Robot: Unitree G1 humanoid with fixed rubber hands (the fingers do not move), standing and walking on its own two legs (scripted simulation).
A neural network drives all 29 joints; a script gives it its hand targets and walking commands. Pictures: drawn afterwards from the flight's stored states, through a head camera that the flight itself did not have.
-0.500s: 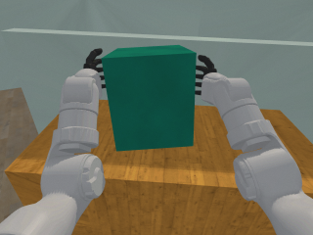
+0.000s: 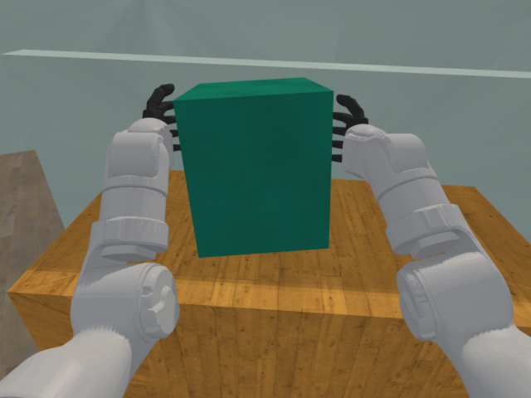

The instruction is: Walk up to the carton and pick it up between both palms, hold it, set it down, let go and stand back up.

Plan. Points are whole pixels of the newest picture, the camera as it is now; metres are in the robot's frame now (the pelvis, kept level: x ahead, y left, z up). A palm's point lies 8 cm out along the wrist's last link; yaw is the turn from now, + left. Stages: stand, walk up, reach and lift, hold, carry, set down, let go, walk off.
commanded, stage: hold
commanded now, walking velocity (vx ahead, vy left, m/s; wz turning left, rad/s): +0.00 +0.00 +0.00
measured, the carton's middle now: (257, 157) +0.41 +0.00 +0.25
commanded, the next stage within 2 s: none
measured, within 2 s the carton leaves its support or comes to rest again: neither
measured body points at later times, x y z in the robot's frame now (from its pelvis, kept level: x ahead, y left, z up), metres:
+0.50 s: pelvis +0.00 +0.00 +0.00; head -0.10 +0.02 +0.44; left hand +0.39 +0.14 +0.31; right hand +0.38 -0.14 +0.30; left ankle +0.02 +0.14 -0.75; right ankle +0.00 -0.13 -0.75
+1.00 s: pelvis +0.00 -0.01 +0.00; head -0.11 +0.01 +0.44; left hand +0.38 +0.14 +0.31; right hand +0.37 -0.14 +0.30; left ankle +0.02 +0.14 -0.75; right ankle +0.00 -0.13 -0.75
